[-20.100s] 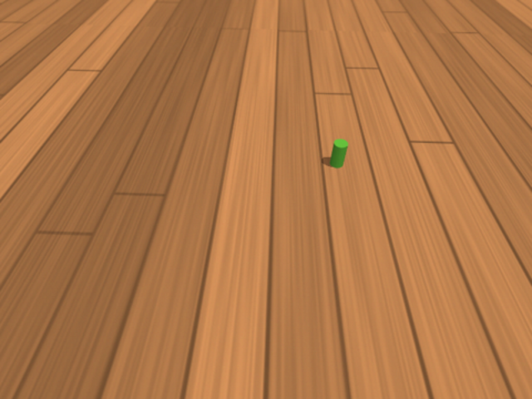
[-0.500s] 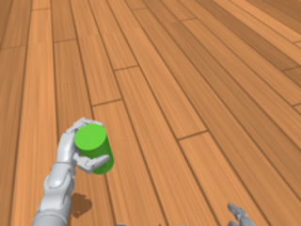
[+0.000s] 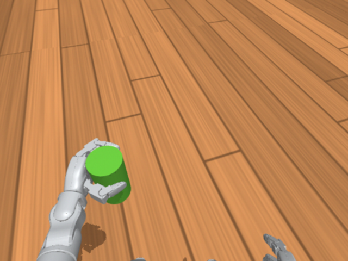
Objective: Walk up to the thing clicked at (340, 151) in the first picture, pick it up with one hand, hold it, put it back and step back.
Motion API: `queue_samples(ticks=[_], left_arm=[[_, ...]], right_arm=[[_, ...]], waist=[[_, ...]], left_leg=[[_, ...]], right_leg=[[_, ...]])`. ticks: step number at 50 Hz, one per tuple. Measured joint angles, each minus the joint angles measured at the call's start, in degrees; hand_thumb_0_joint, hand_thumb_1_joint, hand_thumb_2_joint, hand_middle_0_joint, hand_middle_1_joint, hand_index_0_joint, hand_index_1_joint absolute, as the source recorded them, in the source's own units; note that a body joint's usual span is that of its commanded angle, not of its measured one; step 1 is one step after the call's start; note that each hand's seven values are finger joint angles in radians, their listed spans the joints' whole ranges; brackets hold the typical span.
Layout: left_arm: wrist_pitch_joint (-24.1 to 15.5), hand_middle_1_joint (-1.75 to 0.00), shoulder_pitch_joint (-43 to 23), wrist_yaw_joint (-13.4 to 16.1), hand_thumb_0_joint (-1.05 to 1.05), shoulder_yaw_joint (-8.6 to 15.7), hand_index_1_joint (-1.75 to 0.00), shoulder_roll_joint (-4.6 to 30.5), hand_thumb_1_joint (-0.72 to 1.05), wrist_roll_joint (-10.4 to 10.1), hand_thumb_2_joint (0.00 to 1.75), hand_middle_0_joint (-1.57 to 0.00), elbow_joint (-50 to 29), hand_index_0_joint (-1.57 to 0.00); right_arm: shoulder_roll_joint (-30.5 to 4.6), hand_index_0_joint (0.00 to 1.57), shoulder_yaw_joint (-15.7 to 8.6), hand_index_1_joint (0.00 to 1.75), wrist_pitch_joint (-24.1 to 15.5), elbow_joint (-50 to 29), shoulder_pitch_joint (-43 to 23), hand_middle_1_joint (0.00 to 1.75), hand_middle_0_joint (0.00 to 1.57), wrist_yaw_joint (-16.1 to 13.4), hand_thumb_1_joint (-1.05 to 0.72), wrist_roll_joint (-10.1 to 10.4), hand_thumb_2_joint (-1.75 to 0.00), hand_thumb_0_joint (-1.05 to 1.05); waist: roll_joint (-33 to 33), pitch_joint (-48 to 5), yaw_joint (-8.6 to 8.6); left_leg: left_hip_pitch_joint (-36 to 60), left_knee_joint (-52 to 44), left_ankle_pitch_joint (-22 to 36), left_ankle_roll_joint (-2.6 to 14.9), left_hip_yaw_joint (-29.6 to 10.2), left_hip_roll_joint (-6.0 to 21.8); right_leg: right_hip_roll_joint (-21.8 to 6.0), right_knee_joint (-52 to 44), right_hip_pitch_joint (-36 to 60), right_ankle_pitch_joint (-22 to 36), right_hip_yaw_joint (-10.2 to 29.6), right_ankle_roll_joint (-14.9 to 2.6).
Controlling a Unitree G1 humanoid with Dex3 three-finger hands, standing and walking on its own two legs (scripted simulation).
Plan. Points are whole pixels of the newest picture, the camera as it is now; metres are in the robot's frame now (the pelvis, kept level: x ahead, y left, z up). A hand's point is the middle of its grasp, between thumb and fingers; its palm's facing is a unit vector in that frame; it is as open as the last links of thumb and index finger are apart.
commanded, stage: crouch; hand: left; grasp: from the side
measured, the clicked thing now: (111, 176) +0.31 +0.16 +0.00
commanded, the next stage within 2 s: lower in 1.70 s
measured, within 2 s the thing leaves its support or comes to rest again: neither
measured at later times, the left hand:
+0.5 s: hand (121, 194) +0.33 +0.17 -0.17, palm faces -0.03 -1.00 -0.01, open 10.5 cm
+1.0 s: hand (131, 208) +0.37 +0.17 -0.39, palm faces +0.00 -1.00 -0.03, open 10.5 cm
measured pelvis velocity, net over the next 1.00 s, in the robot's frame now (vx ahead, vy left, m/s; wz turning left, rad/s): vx -0.07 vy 0.00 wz -0.06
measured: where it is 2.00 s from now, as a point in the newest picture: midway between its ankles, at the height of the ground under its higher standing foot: outside the picture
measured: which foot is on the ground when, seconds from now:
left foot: down 0.00-1.00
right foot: down 0.00-1.00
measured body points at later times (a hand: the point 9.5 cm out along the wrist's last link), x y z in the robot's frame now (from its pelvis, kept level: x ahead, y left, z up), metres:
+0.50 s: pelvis -0.03 +0.00 -0.13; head +0.10 +0.03 +0.30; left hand +0.33 +0.22 -0.16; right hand +0.08 -0.27 -0.24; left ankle +0.02 +0.13 -0.70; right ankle +0.01 -0.13 -0.70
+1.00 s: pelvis -0.07 +0.00 -0.33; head +0.13 +0.04 +0.07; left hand +0.36 +0.23 -0.39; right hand +0.02 -0.27 -0.45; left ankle +0.01 +0.13 -0.71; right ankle +0.01 -0.13 -0.71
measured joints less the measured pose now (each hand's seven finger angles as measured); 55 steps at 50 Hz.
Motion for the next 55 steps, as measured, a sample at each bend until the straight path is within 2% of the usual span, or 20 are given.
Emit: queue_samples(ticks=[5, 11, 20, 25, 37, 48, 55], left_arm=[[-2.06, -1.00, -1.49, 0.02, -0.03, 0.26, -1.02, -0.51, -0.42, 0.13, 1.05, -0.63, 3.55, -0.68], [-6.88, -1.00, -5.30, -0.90, -0.03, 1.69, -1.02, -0.55, -0.41, 0.54, 1.05, -0.63, 10.56, -0.68], [-17.02, -1.01, -11.03, -3.08, -0.03, 4.68, -1.03, 0.97, -0.42, 0.43, 1.06, -0.63, 20.45, -0.68], [-20.21, -1.01, -13.48, -3.36, -0.03, 5.81, -1.03, 2.11, -0.43, 0.66, 1.07, -0.63, 23.04, -0.68], [-21.74, -1.01, -21.55, -2.03, -0.03, 10.02, -1.03, 4.63, -0.44, 1.63, 1.09, -0.63, 27.57, -0.68], [-23.42, -1.01, -28.63, -2.08, -0.03, 14.27, -1.03, 8.09, -0.45, 4.87, 1.09, -0.64, 34.47, -0.69], [-22.60, -1.01, -29.80, -2.00, -0.03, 16.28, -1.03, 10.51, -0.45, 5.50, 1.09, -0.64, 34.92, -0.69]], right_arm=[[-0.12, 0.20, -0.23, 0.30, -0.14, 0.26, -0.68, 0.30, 0.20, 0.54, -0.88, -0.31, -0.90, 0.01], [-0.32, 0.20, -0.86, 0.30, -0.59, 0.40, -1.61, 0.30, 0.20, 1.74, -0.88, -1.13, -0.90, 0.01], [-1.83, 0.20, -1.34, 0.30, -1.19, -0.05, -1.64, 0.30, 0.20, 3.72, -0.89, -2.72, -0.90, 0.01], [-2.34, 0.20, -1.10, 0.30, -0.83, 0.42, -2.23, 0.30, 0.20, 4.22, -0.89, -3.34, -0.90, 0.01], [-1.06, 0.20, 0.20, 0.30, 0.20, 1.73, -6.42, 0.30, 0.20, 5.42, -0.91, -4.78, -0.91, 0.01], [-1.71, 0.20, 1.52, 0.30, 1.16, 2.15, -7.51, 0.30, 0.20, 7.38, -0.92, -6.40, -0.91, 0.01], [-2.41, 0.20, 2.32, 0.30, 2.08, 2.54, -7.48, 0.30, 0.20, 7.97, -0.93, -6.80, -0.92, 0.01]], waist=[[-0.25, -0.04, -0.02], [-1.11, -0.78, -0.51], [-1.48, -6.37, -2.56], [-0.91, -9.44, -3.39], [-0.26, -9.92, -4.35], [-1.11, -8.36, -7.14], [-1.66, -5.80, -8.53]], left_leg=[[-2.16, 1.36, -0.28, 0.10, -0.02, -0.13], [-9.78, 6.94, -1.84, 0.10, -0.22, -0.10], [-33.16, 25.86, -8.00, -0.10, -1.29, -0.04], [-47.02, 38.18, -11.92, -0.16, -2.14, -0.13], [-70.63, 58.49, -15.72, -0.19, -3.23, -0.32], [-85.65, 73.42, -16.96, -0.26, -4.42, -0.80], [-91.75, 80.31, -16.61, -0.44, -5.09, -1.30]], right_leg=[[-0.15, 1.49, -2.20, -0.37, 0.05, 0.07], [-0.19, 7.23, -9.89, -2.01, 0.13, -0.02], [-0.30, 26.13, -33.11, -8.28, 0.06, 0.07], [-0.39, 38.34, -46.76, -12.26, -0.08, -0.01], [-0.27, 58.68, -70.44, -16.03, 0.26, -0.18], [-0.13, 73.16, -85.15, -17.09, 0.38, 0.09], [-0.12, 79.91, -91.05, -16.81, 0.43, 0.24]])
